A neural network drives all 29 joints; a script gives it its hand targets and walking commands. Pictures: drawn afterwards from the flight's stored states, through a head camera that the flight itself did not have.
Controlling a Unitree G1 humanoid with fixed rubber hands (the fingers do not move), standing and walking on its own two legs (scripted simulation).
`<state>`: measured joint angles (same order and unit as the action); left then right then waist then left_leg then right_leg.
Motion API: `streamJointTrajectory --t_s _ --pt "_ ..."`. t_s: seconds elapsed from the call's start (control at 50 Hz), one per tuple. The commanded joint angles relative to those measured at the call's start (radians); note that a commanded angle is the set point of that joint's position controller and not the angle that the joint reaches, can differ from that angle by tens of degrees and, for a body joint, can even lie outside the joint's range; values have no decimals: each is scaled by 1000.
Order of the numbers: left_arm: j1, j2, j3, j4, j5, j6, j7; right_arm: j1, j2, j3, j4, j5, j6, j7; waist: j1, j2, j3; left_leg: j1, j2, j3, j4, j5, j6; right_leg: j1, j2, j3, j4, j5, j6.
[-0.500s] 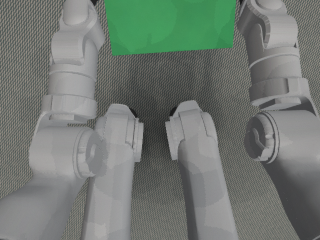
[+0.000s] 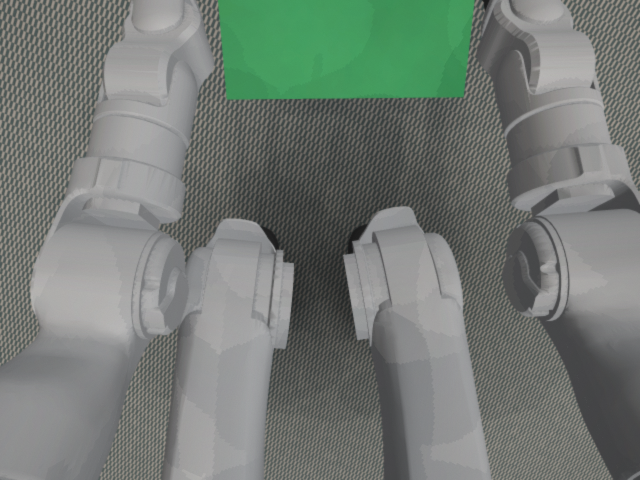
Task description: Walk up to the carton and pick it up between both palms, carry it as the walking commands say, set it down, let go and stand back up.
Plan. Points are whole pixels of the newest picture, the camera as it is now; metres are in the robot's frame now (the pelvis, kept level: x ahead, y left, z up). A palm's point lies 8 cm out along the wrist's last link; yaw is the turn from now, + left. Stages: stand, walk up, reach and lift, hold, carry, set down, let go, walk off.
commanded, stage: set down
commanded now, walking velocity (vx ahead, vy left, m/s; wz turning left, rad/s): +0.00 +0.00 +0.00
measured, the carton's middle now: out of the picture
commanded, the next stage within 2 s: none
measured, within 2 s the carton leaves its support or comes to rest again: rests again in 0.44 s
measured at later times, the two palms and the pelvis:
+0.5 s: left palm out of the picture +0.54 +0.10 -0.17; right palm out of the picture +0.53 -0.20 -0.17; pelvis +0.00 +0.00 -0.01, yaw +0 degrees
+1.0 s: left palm out of the picture +0.55 +0.10 -0.18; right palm out of the picture +0.53 -0.19 -0.18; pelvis +0.01 +0.00 -0.02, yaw +0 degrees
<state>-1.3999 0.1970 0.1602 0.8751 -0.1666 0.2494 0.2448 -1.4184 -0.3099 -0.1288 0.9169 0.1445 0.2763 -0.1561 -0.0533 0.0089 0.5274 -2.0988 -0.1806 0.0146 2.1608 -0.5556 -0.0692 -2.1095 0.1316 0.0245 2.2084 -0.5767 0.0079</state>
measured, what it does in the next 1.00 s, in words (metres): stands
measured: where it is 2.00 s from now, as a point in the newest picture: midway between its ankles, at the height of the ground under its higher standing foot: (314, 305)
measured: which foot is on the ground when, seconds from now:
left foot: down 0.00-1.00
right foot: down 0.00-1.00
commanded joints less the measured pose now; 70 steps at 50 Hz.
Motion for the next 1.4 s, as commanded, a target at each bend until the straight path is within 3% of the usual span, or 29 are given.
streamJointTrajectory --t_s 0.0,0.02,0.04,0.12,0.14,0.24,0.26,0.3,0.32,0.42,0.52,0.54,0.6,0.62,0.66,0.7,0.8,0.86,0.88,0.9,0.96,1.04,1.06,1.08,1.26,1.28,1.32,1.36,1.38 --pt "-785 -952 -341 -328 -70 -72 -233 -792 1025 372 -359 113 -81 234 -9 -104 -2039 629 18 60 -103 396 61 901 -5 -16 -219 548 18" --pt "-815 -917 -367 -397 -92 -85 -226 -802 996 395 -401 148 -89 235 38 -78 -2092 659 12 90 -89 423 46 904 -14 1 -212 581 8" --pt "-749 -981 -370 -279 -70 -70 -228 -770 983 396 -337 140 -96 232 12 -46 -2028 640 22 77 -104 411 49 886 -12 -14 -201 583 9" --pt "-810 -975 -362 -316 -76 -82 -227 -859 973 361 -368 151 -106 234 5 2 -1992 680 29 74 -102 383 55 813 -13 -22 -209 493 12" --pt "-832 -945 -308 -298 -76 -86 -236 -825 959 372 -350 130 -104 229 9 -69 -2002 615 24 99 -86 376 40 899 -25 7 -247 521 7" --pt "-851 -940 -334 -282 -64 -100 -246 -784 994 315 -224 81 -103 255 -12 -57 -1874 611 18 63 -105 325 53 745 -15 -32 -196 444 -6" --pt "-818 -985 -318 -252 -63 -91 -261 -747 995 287 -219 62 -104 261 -70 -62 -1822 536 22 52 -100 324 64 748 -9 -25 -207 455 -14" --pt "-821 -983 -321 -242 -52 -93 -266 -780 1022 308 -225 63 -111 256 -8 -58 -1846 522 22 60 -85 337 48 775 -15 -6 -177 479 -9" --pt "-839 -1004 -324 -276 -80 -103 -269 -800 983 307 -265 61 -119 252 -49 -45 -1884 528 14 68 -66 340 52 769 -19 -6 -187 457 -10" --pt "-800 -969 -297 -164 -42 -96 -271 -777 1012 313 -173 70 -112 265 6 -68 -1811 509 17 80 -77 303 49 765 -13 -11 -185 433 2" --pt "-708 -1008 -248 -98 2 -90 -289 -757 994 295 -172 50 -115 298 -29 -97 -1691 487 13 55 -79 315 71 625 -7 -40 -187 393 -7" --pt "-731 -1013 -238 -103 5 -104 -291 -712 1053 268 -86 48 -107 301 30 -25 -1623 431 6 78 -65 287 62 620 -18 6 -187 375 -11" --pt "-797 -995 -251 -202 -25 -113 -287 -797 1021 319 -205 88 -120 305 31 -66 -1760 499 8 67 -58 355 64 658 -14 -14 -165 428 -8" --pt "-738 -1027 -262 -134 -31 -106 -288 -733 999 314 -109 51 -110 301 -17 -45 -1646 479 12 68 -72 343 55 635 -13 -15 -182 432 -19" --pt "-834 -985 -265 -121 -37 -107 -298 -754 1041 289 -107 58 -110 306 3 -38 -1620 461 20 75 -74 292 65 568 -14 -6 -196 352 -14" --pt "-767 -1026 -245 -86 -32 -108 -304 -715 1012 252 -102 28 -128 316 -47 -35 -1560 429 21 35 -72 278 65 527 -12 -25 -168 339 -23" --pt "-714 -1020 -219 -37 15 -106 -325 -726 1006 267 -78 22 -124 327 0 -23 -1496 406 14 49 -55 266 72 506 -11 -26 -155 319 -16" --pt "-698 -1035 -209 -56 6 -109 -326 -656 1026 257 -53 3 -119 334 -27 -51 -1521 389 9 47 -69 299 64 594 -12 -24 -150 396 -22" --pt "-725 -1026 -254 -71 -23 -112 -328 -640 989 242 1 -18 -115 328 -76 -27 -1442 344 15 47 -49 254 59 529 -21 -2 -165 341 -36" --pt "-659 -1018 -200 -25 22 -108 -336 -613 1004 222 16 -36 -114 337 -18 12 -1411 346 5 56 -64 265 54 510 -20 0 -158 355 -37" --pt "-591 -1020 -181 -5 47 -115 -338 -603 1050 250 -61 -14 -127 334 6 -39 -1467 307 6 74 -34 300 61 567 -13 10 -165 406 -14" --pt "-614 -1019 -224 -47 11 -129 -328 -581 1043 264 -49 -16 -129 325 -26 -32 -1456 332 10 58 -37 342 55 565 -14 4 -142 474 -21" --pt "-613 -1015 -250 -57 -20 -134 -332 -548 1020 263 -57 -34 -133 327 -68 -53 -1457 305 -8 46 -29 328 57 558 -7 2 -125 475 -36" --pt "-561 -994 -206 7 27 -127 -333 -604 996 264 -49 -9 -136 324 -10 -31 -1420 319 6 49 -46 312 70 534 -17 -9 -136 428 -12" --pt "-521 -988 -228 -7 11 -147 -328 -470 966 249 -36 -76 -154 311 -67 -50 -1355 217 0 47 -14 328 47 527 -17 9 -136 487 -22" --pt "-561 -907 -213 -71 9 -155 -324 -491 973 269 -83 -54 -152 309 -8 -44 -1428 223 -6 63 -8 338 45 591 -27 32 -130 524 -14" --pt "-546 -868 -183 -37 27 -161 -317 -434 944 238 4 -66 -144 309 -40 -89 -1324 210 8 56 -33 288 52 524 -29 0 -148 463 -3" --pt "-491 -849 -178 -23 62 -164 -314 -388 989 209 32 -73 -142 317 18 -49 -1295 222 11 71 -30 323 43 487 -22 28 -141 500 -13" --pt "-503 -878 -179 -15 41 -163 -313 -385 933 208 49 -88 -147 305 -50 -64 -1286 233 11 64 -21 283 40 489 -24 15 -158 418 -14"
